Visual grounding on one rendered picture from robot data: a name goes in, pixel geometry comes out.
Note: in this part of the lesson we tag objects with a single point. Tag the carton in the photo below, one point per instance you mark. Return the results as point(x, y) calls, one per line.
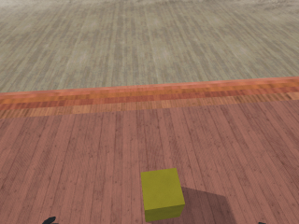
point(162, 194)

